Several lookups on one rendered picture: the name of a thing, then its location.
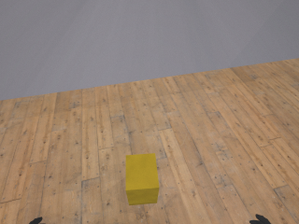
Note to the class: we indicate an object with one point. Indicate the carton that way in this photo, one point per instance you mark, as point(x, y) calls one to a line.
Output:
point(141, 179)

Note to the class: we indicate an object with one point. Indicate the robot right hand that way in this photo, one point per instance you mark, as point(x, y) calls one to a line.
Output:
point(262, 220)

